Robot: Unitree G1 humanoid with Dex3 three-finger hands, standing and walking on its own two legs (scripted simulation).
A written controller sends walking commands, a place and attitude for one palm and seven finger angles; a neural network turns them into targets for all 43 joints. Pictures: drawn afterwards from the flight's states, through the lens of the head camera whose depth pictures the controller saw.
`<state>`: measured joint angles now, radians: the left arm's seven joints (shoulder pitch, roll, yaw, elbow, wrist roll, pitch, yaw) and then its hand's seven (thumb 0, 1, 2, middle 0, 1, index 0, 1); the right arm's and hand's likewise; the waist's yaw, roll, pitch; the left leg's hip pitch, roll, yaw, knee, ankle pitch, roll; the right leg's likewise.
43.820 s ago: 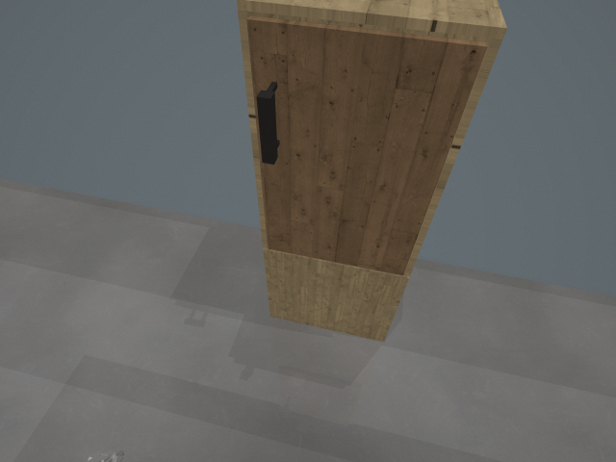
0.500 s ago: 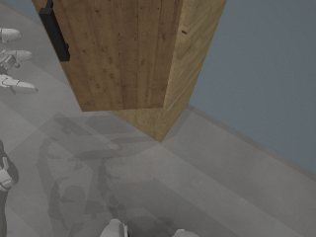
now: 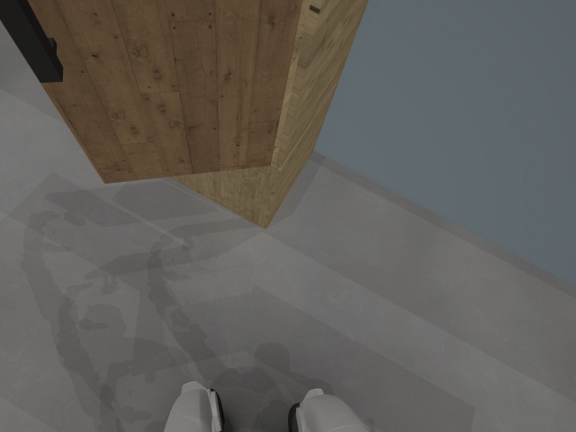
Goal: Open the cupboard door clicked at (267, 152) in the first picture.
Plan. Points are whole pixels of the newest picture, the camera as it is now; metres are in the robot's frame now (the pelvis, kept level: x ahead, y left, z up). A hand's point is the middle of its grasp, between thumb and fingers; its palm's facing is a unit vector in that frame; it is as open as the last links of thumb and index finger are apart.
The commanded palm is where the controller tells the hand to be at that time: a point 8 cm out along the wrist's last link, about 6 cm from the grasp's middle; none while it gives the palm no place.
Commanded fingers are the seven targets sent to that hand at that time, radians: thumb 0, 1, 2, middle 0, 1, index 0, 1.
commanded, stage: move the hooked fingers beside the handle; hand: left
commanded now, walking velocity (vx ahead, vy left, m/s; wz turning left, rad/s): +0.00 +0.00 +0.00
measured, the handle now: (24, 12) +0.61 +0.25 +0.13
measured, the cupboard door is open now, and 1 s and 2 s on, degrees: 40 40 40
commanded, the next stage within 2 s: slide the fingers in behind the handle in 1.56 s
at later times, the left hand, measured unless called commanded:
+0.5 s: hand out of the picture +0.53 +0.30 +0.14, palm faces +0.08 -1.00 +0.01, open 14.0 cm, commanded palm +0.52 +0.33 +0.14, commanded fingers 0.00 -0.50 0.30 -0.30 -1.20 -0.30 -1.20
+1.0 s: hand out of the picture +0.54 +0.29 +0.14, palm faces +0.09 -1.00 -0.01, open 14.0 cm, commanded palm +0.54 +0.33 +0.13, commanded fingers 0.00 -0.50 0.30 -0.30 -1.20 -0.30 -1.20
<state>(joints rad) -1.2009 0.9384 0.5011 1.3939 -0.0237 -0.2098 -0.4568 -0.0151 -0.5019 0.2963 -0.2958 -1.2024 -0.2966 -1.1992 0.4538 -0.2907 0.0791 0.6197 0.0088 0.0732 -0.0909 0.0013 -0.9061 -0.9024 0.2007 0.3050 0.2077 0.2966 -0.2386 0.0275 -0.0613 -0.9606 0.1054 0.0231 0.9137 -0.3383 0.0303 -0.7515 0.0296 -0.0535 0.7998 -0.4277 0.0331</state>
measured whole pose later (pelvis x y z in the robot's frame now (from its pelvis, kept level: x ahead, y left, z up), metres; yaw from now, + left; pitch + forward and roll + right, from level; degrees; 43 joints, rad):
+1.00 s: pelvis +0.00 -0.01 -0.01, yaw +0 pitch +22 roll -6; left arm -1.20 0.96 0.50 1.41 -0.02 -0.21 -0.45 -0.02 -0.50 0.30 -0.30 -1.20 -0.30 -1.20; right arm 0.44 -0.30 0.09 0.61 0.02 0.07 -0.09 0.00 -0.91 -0.90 0.20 0.30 0.21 0.30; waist -0.24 0.04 -0.06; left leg -1.00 0.12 0.00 0.96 -0.35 0.01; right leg -0.79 0.05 -0.07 0.84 -0.44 0.02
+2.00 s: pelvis +0.00 -0.01 +0.00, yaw +0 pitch +21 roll -6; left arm -1.15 0.85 0.48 1.34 -0.03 -0.21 -0.39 -0.02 -0.50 0.30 -0.30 -1.20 -0.30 -1.20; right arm 0.45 -0.29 0.07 0.62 0.01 0.08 -0.05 0.00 -0.91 -0.90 0.20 0.30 0.21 0.30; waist -0.23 0.04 -0.08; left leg -0.97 0.11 0.00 0.94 -0.35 0.02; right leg -0.76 0.04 -0.07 0.83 -0.44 0.02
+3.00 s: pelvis +0.01 -0.02 +0.00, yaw +1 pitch +21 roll -5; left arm -1.12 0.70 0.45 1.29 -0.03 -0.22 -0.25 -0.02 -0.50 0.30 -0.29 -1.20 -0.30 -1.20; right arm 0.46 -0.27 0.04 0.64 -0.01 0.06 -0.01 0.00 -0.91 -0.90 0.20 0.30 0.21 0.30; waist -0.22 0.05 -0.09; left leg -0.93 0.11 0.01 0.92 -0.35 0.01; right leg -0.73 0.04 -0.06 0.82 -0.46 0.01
